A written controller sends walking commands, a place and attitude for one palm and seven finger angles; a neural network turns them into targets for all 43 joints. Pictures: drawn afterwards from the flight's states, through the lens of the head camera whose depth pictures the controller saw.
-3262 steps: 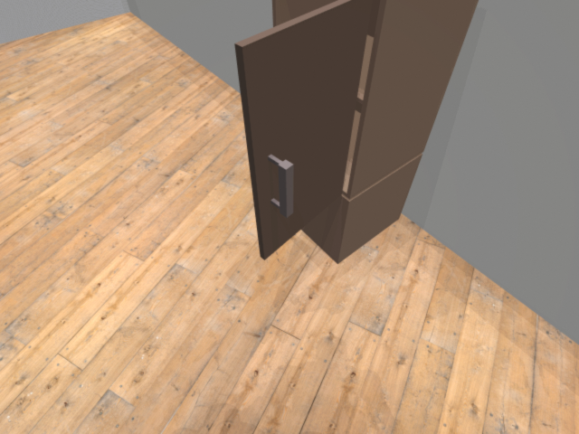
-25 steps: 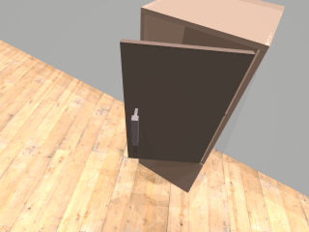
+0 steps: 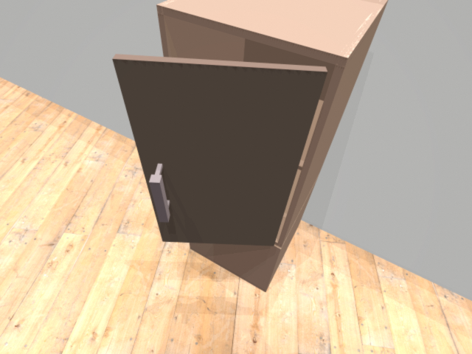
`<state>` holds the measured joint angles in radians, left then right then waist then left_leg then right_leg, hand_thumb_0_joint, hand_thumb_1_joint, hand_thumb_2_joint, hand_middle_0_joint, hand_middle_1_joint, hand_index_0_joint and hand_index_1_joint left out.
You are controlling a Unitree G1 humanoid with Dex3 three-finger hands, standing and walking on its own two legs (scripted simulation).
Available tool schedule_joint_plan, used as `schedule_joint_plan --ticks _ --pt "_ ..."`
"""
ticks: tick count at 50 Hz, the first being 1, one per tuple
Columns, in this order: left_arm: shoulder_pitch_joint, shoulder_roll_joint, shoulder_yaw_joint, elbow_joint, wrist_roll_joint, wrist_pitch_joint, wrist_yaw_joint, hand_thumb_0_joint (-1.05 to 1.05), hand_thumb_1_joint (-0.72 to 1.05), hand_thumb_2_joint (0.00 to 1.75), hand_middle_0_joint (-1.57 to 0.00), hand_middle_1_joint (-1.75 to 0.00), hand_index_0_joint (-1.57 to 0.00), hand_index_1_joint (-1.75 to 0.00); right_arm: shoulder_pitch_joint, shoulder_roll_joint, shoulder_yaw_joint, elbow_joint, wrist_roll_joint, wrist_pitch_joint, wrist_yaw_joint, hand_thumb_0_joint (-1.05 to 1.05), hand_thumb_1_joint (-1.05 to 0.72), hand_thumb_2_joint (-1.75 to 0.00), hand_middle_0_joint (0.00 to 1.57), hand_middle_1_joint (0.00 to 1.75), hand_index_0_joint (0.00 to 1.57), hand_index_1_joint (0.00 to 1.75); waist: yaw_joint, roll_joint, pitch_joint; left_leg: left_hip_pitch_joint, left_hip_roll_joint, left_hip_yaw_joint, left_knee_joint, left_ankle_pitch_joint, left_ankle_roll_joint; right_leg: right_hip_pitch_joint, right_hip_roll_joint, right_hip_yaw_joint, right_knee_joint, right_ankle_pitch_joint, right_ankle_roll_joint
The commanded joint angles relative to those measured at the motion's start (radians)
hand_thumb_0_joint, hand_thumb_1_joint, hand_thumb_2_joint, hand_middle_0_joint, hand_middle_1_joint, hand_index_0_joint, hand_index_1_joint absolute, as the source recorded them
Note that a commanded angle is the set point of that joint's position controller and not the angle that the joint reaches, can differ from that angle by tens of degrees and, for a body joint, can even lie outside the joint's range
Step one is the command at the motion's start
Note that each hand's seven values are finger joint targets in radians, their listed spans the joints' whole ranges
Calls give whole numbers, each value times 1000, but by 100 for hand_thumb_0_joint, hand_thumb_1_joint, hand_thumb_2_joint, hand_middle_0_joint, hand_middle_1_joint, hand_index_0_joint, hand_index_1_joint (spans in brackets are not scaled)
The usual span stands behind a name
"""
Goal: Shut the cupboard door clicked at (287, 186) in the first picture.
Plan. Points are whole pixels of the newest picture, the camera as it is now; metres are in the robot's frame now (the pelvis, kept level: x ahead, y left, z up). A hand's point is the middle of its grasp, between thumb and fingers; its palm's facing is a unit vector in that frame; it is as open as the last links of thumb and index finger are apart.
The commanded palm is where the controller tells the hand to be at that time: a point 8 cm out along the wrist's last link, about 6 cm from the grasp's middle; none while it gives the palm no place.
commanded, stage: come to a stop and stand still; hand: left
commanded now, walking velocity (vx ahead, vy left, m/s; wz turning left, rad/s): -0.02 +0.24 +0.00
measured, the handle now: (162, 193) +0.47 +0.19 -0.06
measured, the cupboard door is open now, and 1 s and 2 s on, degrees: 29 29 29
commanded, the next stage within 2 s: look again from close up in 0.80 s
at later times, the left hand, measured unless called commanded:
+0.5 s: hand out of the picture +0.01 +0.20 -0.17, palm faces +0.00 -0.97 -0.24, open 7.4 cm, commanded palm none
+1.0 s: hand out of the picture +0.03 +0.17 -0.17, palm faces -0.03 -0.98 -0.19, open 7.3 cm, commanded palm none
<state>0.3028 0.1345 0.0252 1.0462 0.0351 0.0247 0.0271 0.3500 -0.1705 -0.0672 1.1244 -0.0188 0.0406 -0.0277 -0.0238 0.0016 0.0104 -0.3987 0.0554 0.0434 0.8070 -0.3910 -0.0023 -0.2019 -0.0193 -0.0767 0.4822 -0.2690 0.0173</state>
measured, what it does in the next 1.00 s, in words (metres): stands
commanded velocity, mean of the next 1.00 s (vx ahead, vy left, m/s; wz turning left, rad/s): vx -0.02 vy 0.02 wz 0.00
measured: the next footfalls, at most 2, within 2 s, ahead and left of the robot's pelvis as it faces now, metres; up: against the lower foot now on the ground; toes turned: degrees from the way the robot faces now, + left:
none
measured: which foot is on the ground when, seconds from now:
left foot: down 0.00-1.00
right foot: down 0.00-1.00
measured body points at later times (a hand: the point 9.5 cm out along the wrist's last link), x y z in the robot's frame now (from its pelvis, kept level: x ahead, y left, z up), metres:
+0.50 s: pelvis +0.00 +0.01 +0.00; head +0.01 +0.01 +0.45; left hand +0.01 +0.25 -0.15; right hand +0.06 -0.22 -0.15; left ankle +0.03 +0.09 -0.73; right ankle -0.01 -0.14 -0.73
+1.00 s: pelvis +0.02 +0.00 +0.01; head +0.04 +0.00 +0.45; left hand +0.04 +0.22 -0.15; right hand +0.04 -0.23 -0.15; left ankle +0.03 +0.09 -0.73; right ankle -0.01 -0.14 -0.73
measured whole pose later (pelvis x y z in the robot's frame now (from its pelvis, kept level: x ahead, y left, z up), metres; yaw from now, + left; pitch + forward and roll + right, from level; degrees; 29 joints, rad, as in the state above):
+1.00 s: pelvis +0.02 +0.00 +0.01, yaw -1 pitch +0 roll +0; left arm 0.26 0.17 -0.03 1.07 0.02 0.00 0.03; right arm 0.24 -0.18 0.02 1.08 -0.01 -0.02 -0.01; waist 0.00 -0.01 0.04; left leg -0.22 -0.01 0.10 0.45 -0.23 0.04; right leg -0.18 -0.06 -0.04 0.47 -0.29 0.03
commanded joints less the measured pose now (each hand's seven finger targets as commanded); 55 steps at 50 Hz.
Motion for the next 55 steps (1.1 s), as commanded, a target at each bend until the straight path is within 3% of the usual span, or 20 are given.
schedule_joint_plan --ticks 1,2,3,4,5,6,8,12,15,16,17,18,19,20,22,25,28,35,40,55 --pt "20 134 10 -17 -14 -40 14 0 90 90 -20 -30 -20 -30 35 28 30 -35 6 -38 5 0 -90 -90 20 30 20 30 3 -88 89 158 -14 13 -249 124 -15 -140 -216 164 -160 109 -129" --pt "23 131 10 -12 -21 -38 14 0 90 90 -20 -30 -20 -30 56 9 33 -26 8 -42 2 0 -90 -90 20 30 20 30 2 -63 70 213 -4 -6 -331 213 -11 -129 -192 144 -115 144 -104" --pt "36 119 11 -14 -23 -33 12 0 90 90 -20 -30 -20 -30 50 -21 28 -25 11 -46 -1 0 -90 -90 20 30 20 30 16 -2 64 237 30 -43 -358 318 4 -123 -153 117 -80 158 -72" --pt "48 106 11 -15 -25 -29 14 0 90 90 -20 -30 -20 -30 28 -51 27 -32 9 -46 -4 0 -90 -90 20 30 20 30 32 27 68 210 70 -68 -361 387 20 -90 -124 106 -78 163 -48" --pt "43 104 9 -5 -23 -23 18 0 90 90 -20 -30 -20 -30 5 -47 28 -30 11 -52 -7 0 -90 -90 20 30 20 30 40 98 61 174 72 -96 -377 464 36 -34 -112 81 -53 189 -32" --pt "46 109 10 -3 -23 -19 22 0 90 90 -20 -30 -20 -30 -15 -53 29 -35 13 -51 -9 0 -90 -90 20 30 20 30 48 110 59 156 78 -106 -386 500 47 5 -109 72 -41 189 -24" --pt "68 112 10 3 -20 -17 25 0 90 90 -20 -30 -20 -30 -39 -67 22 -47 15 -48 -10 0 -90 -90 20 30 20 30 57 69 41 175 74 -98 -373 523 52 21 -115 74 -38 223 -26" --pt "56 118 13 -4 -17 -17 27 0 90 90 -20 -30 -20 -30 -52 -66 12 -62 12 -32 -6 0 -90 -90 20 30 20 30 38 -45 10 203 53 -67 -339 426 32 4 -153 109 -51 275 -47" --pt "35 113 11 -16 -13 -15 25 0 90 90 -20 -30 -20 -30 -70 -69 13 -71 11 -32 0 0 -90 -90 20 30 20 30 32 -32 11 205 59 -81 -379 356 38 -18 -135 99 -58 182 -37" --pt "117 136 -2 1 -10 -41 56 0 90 90 -20 -30 -20 -30 -149 -108 29 -161 19 -58 5 0 -90 -90 20 30 20 30 52 61 -2 212 63 -64 -207 461 21 -34 -158 160 -66 405 -52" --pt "41 195 5 -56 -15 -49 45 0 90 90 -20 -30 -20 -30 -87 -80 29 -172 13 -45 15 0 -90 -90 20 30 20 30 3 19 -56 162 17 -53 -263 156 16 -23 -185 174 -76 75 -84" --pt "-2 196 7 -75 -14 -54 36 0 90 90 -20 -30 -20 -30 -101 -82 33 -177 2 -40 26 0 -90 -90 20 30 20 30 10 13 -26 160 -3 -42 -280 97 10 -75 -168 167 -76 -65 -92" --pt "-10 189 2 -85 -12 -47 29 0 90 90 -20 -30 -20 -30 -92 -93 29 -196 0 -39 27 0 -90 -90 20 30 20 30 -1 41 18 150 7 -67 -317 63 23 -139 -144 146 -70 -184 -87" --pt "-8 173 0 -89 -10 -42 26 0 90 90 -20 -30 -20 -30 -83 -106 29 -205 -2 -43 26 0 -90 -90 20 30 20 30 -4 71 48 117 32 -113 -372 60 41 -149 -99 111 -31 -188 -72" --pt "37 142 -10 -84 -9 -33 20 0 90 90 -20 -30 -20 -30 -98 -130 30 -223 1 -48 24 0 -90 -90 20 30 20 30 25 75 55 54 74 -185 -470 -19 73 -91 -46 53 19 -135 -49" --pt "52 135 -18 -80 -10 -37 13 0 90 90 -20 -30 -20 -30 -110 -139 35 -233 2 -55 23 0 -90 -90 20 30 20 30 37 -1 47 52 66 -172 -486 1 77 -52 -55 64 3 -75 -48" --pt "40 146 -20 -84 -10 -40 10 0 90 90 -20 -30 -20 -30 -104 -135 39 -220 2 -61 22 0 -90 -90 20 30 20 30 34 8 61 74 54 -149 -494 43 71 -54 -68 74 -22 -40 -46" --pt "31 164 -22 -71 -14 -42 8 0 90 90 -20 -30 -20 -30 -97 -142 49 -182 4 -70 20 0 -90 -90 20 30 20 30 30 -26 26 141 48 -118 -484 148 62 -36 -85 89 -54 14 -37" --pt "23 166 -24 -51 -18 -46 8 0 90 90 -20 -30 -20 -30 -94 -132 56 -146 6 -75 18 0 -90 -90 20 30 20 30 32 -18 11 176 43 -92 -461 239 57 -18 -99 99 -75 62 -36" --pt "20 146 -26 19 -22 -49 11 0 90 90 -20 -30 -20 -30 -70 -96 64 -47 10 -76 7 0 -90 -90 20 30 20 30 33 -17 15 208 46 -64 -441 317 44 22 -105 97 -100 140 -40"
